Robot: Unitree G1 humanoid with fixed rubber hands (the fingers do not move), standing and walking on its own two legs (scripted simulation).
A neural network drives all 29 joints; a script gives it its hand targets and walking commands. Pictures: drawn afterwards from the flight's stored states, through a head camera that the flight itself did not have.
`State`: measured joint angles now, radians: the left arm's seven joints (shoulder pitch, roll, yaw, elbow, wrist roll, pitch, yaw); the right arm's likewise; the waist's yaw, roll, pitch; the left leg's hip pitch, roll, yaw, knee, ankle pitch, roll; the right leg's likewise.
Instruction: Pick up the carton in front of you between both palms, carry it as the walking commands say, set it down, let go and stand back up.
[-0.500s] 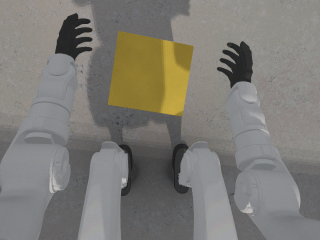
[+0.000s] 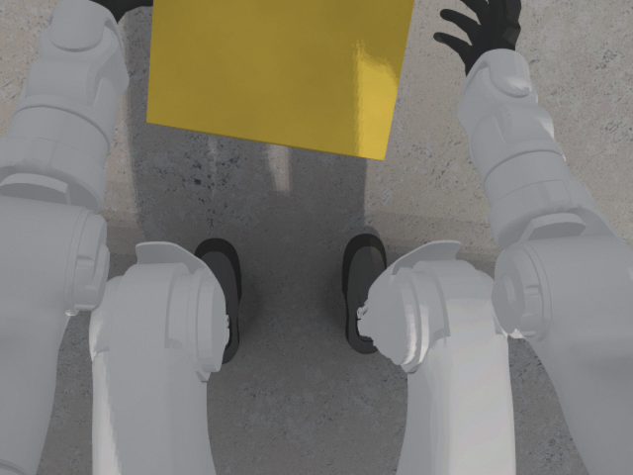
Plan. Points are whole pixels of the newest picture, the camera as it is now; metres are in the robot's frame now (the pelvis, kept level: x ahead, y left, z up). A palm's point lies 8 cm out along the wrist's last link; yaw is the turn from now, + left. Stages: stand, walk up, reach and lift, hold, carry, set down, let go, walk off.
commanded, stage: reach and lift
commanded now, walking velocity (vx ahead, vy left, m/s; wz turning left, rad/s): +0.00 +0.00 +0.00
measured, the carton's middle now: (280, 53) +0.51 +0.04 -0.25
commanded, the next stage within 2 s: none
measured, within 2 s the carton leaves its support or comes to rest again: leaves its support in 0.78 s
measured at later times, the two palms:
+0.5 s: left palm out of the picture +0.53 +0.18 -0.18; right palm (455, 39) +0.52 -0.13 -0.17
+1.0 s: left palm out of the picture +0.51 +0.19 -0.10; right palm (481, 25) +0.51 -0.11 -0.09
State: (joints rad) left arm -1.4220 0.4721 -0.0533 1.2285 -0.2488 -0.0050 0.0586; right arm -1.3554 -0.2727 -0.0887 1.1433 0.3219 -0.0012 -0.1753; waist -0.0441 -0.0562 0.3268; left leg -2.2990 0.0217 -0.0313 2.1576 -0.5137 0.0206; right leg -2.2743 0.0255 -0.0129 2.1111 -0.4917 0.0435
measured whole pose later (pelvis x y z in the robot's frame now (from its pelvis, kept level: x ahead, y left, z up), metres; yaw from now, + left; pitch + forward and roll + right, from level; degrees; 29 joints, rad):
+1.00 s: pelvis +0.01 -0.01 +0.01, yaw +4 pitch +36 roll -2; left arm -1.22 0.26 0.01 0.96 -0.14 0.18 0.13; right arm -1.09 -0.10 -0.28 0.82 0.18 0.13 -0.22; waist -0.02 -0.06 0.12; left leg -2.24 -0.03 -0.03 2.14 -0.53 -0.01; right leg -2.21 0.07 0.04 2.13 -0.55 0.08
